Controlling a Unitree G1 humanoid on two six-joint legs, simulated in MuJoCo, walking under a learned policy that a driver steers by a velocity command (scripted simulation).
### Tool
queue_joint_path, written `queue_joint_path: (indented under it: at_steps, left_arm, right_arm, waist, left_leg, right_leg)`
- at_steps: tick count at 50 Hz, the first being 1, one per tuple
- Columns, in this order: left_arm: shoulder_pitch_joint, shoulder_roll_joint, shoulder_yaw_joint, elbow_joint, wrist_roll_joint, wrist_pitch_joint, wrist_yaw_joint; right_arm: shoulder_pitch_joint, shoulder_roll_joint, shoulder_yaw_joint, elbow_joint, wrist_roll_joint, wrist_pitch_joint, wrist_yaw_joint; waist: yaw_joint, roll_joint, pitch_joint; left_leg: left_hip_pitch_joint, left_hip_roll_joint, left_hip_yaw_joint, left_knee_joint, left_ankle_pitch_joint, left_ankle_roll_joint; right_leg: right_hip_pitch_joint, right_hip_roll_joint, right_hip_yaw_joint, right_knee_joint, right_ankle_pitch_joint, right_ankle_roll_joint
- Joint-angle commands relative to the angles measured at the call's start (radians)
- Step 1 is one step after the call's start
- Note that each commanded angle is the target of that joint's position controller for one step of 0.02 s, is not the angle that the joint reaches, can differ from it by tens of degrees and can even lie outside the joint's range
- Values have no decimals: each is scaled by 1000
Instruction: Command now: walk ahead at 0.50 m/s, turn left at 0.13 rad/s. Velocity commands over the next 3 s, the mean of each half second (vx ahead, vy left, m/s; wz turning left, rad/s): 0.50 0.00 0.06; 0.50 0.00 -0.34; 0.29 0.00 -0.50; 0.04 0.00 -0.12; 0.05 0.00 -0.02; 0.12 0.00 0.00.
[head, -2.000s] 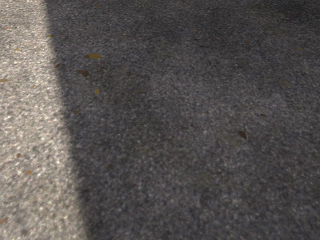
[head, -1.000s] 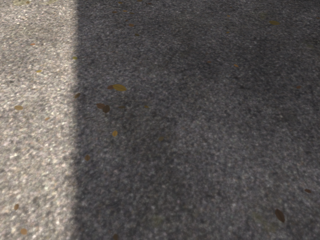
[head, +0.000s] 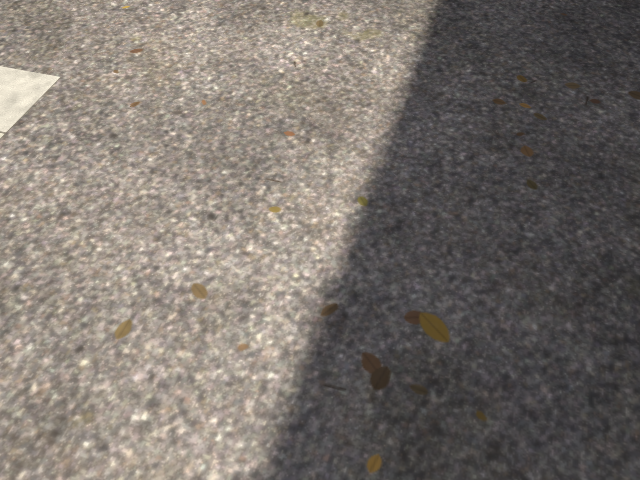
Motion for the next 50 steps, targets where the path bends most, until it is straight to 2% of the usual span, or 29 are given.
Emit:
queue_joint_path:
  at_steps: [1, 6, 9, 11, 13, 14, 15, 16, 17, 18, 19, 20, 21, 22, 23, 26, 32, 36, 38, 40, 41, 42, 43, 44, 45, 46, 47, 48, 50]
  left_arm:
    - [-23, 158, 31, -50, -9, -14, 11]
    - [46, 177, 30, -16, -23, 5, 20]
    - [102, 181, 28, 12, -26, 19, 20]
    - [114, 192, 30, 24, -28, 31, 23]
    - [98, 213, 36, 27, -28, 42, 28]
    - [77, 218, 37, 24, -30, 46, 30]
    - [69, 199, 28, 14, -24, 47, 32]
    - [66, 145, 6, -19, 7, 41, 34]
    - [191, 41, -24, -23, -5, 19, 24]
    - [120, 157, 2, -14, -28, 3, 17]
    - [26, 188, 13, -46, -43, -6, 12]
    - [-18, 172, 11, -51, -36, -7, 16]
    - [-33, 163, 15, -53, -20, -2, 18]
    - [-10, 147, 15, -49, -17, 8, 17]
    - [6, 127, 12, -44, -18, 19, 18]
    - [-36, 100, 8, -59, -11, 41, 23]
    - [-211, 77, -2, -107, -19, 35, 3]
    - [-313, 75, -7, -162, -23, 34, -15]
    - [-337, 80, -5, -189, -23, 34, -29]
    - [-314, 99, 4, -204, -21, 34, -41]
    - [-258, 122, 17, -199, -19, 37, -42]
    - [-130, 158, 41, -171, -20, 39, -39]
    - [39, 229, 76, -133, -23, 43, -26]
    - [126, 350, 106, -129, -25, 47, -12]
    - [141, 298, 86, -141, -29, 44, -11]
    - [115, 238, 69, -141, -20, 41, -8]
    - [58, 209, 62, -152, -20, 39, -5]
    - [-9, 181, 53, -168, -20, 40, -2]
    - [-78, 148, 41, -200, -5, 42, 3]
  right_arm:
    - [-43, -43, -7, -88, -7, -15, 0]
    - [-194, -18, 8, -122, 2, -25, 17]
    - [-275, -24, 9, -151, 11, -30, 31]
    - [-303, -36, 6, -169, 12, -35, 42]
    - [-256, -67, -6, -163, 10, -39, 46]
    - [-161, -93, -21, -137, 5, -40, 43]
    - [-5, -144, -45, -91, 0, -38, 34]
    - [187, -223, -66, -59, -13, -30, 21]
    - [195, -262, -68, -41, -13, -26, 29]
    - [182, -162, -44, -48, -3, -23, 30]
    - [110, -135, -31, -54, 0, -25, 28]
    - [47, -122, -25, -60, -5, -25, 30]
    - [4, -100, -20, -63, -12, -27, 34]
    - [-18, -89, -16, -61, -19, -32, 36]
    - [-24, -85, -17, -56, -16, -38, 37]
    - [-9, -111, -25, -26, -12, -52, 32]
    - [50, -143, -31, 30, -18, -50, 12]
    - [106, -152, -36, 75, -8, -35, 6]
    - [112, -157, -40, 88, -3, -20, 2]
    - [90, -178, -46, 85, 0, -4, -8]
    - [80, -193, -50, 79, 0, 5, -15]
    - [64, -196, -49, 71, -1, 17, -23]
    - [73, -183, -40, 54, -7, 18, -33]
    - [165, -65, 2, 4, -35, -9, -17]
    - [125, -75, 10, 5, -24, -51, -1]
    - [25, -138, -9, -22, 18, -77, 14]
    - [-26, -135, -4, -38, 23, -90, 15]
    - [-44, -134, -8, -37, 1, -92, 7]
    - [-24, -137, -20, -40, -19, -68, 1]
  waist:
    - [-14, -116, -11]
    - [37, -114, 14]
    - [61, -115, 38]
    - [53, -122, 48]
    - [7, -138, 17]
    - [-54, -137, -41]
    - [-123, -118, -145]
    - [-185, 19, -304]
    - [-106, 277, -409]
    - [-144, 152, -333]
    - [-131, 103, -189]
    - [-101, 21, -116]
    - [-72, 4, -66]
    - [-40, 29, -60]
    - [-24, 36, -57]
    - [-13, 21, -19]
    - [-79, 2, 32]
    - [-116, -7, 63]
    - [-115, -1, 66]
    - [-86, 26, 35]
    - [-53, 48, -13]
    - [19, 42, -86]
    - [90, -6, -181]
    - [45, -246, -309]
    - [65, -232, -424]
    - [88, -177, -307]
    - [64, -112, -199]
    - [21, -53, -119]
    - [-43, -86, -70]
  left_leg:
    - [-136, 59, -13, -137, 99, -23]
    - [-59, 22, 37, -422, 336, -33]
    - [-51, 1, 47, -497, 344, -23]
    - [-55, -8, 46, -536, 284, 0]
    - [42, -34, 62, -572, 223, 30]
    - [188, -61, 88, -604, 234, 55]
    - [428, -47, 76, -597, 265, 90]
    - [739, 166, -164, -554, 315, 161]
    - [986, 349, -611, -678, 110, 308]
    - [929, 316, -618, -735, -22, 273]
    - [793, 280, -471, -760, 20, 236]
    - [655, 237, -371, -789, 121, 220]
    - [551, 202, -301, -823, 202, 214]
    - [484, 182, -257, -854, 244, 211]
    - [446, 170, -228, -882, 264, 216]
    - [397, 165, -137, -931, 326, 228]
    - [427, 137, 51, -966, 337, 163]
    - [571, 183, 100, -937, 357, 145]
    - [652, 209, 116, -887, 435, 129]
    - [692, 215, 147, -785, 698, 104]
    - [697, 208, 167, -688, 885, 88]
    - [659, 180, 204, -511, 992, 60]
    - [480, 140, 220, -263, 862, 21]
    - [22, -19, 207, 137, 210, -52]
    - [-163, -121, -1, 294, -285, -53]
    - [-261, -54, -59, 325, -224, -29]
    - [-260, -10, -42, 257, -135, -14]
    - [-209, 25, -31, 163, -81, -18]
    - [-78, 54, -31, 67, -29, -38]
  right_leg:
    - [101, -278, 250, -207, 186, -180]
    - [106, -232, 126, -209, 237, -137]
    - [167, -266, 134, -185, 238, -133]
    - [230, -298, 145, -150, 283, -121]
    - [266, -308, 135, -72, 450, -101]
    - [252, -282, 102, 35, 605, -82]
    - [169, -234, 64, 216, 630, -54]
    - [-54, -166, 18, 545, 299, -17]
    - [-410, -7, 57, 832, -392, 26]
    - [-521, -66, 143, 926, -407, 15]
    - [-565, -110, 116, 920, -309, 6]
    - [-529, -150, 92, 877, -221, 13]
    - [-494, -175, 88, 824, -168, 24]
    - [-435, -195, 96, 797, -133, 31]
    - [-405, -200, 93, 772, -116, 40]
    - [-444, -209, 85, 677, -31, 68]
    - [-436, -168, 68, 361, 279, 59]
    - [-481, -146, 55, 260, 261, 31]
    - [-503, -134, 36, 236, 176, 9]
    - [-437, -94, -17, 227, 69, -21]
    - [-345, -55, -54, 234, 21, -40]
    - [-169, -11, -80, 197, 40, -67]
    - [119, -42, 20, 183, 85, -115]
    - [535, -309, 520, 162, 5, -300]
    - [659, -401, 863, -12, -74, -370]
    - [591, -366, 716, -33, -76, -309]
    - [443, -324, 581, -38, -22, -271]
    - [284, -285, 484, -55, 64, -245]
    - [89, -236, 403, -106, 186, -236]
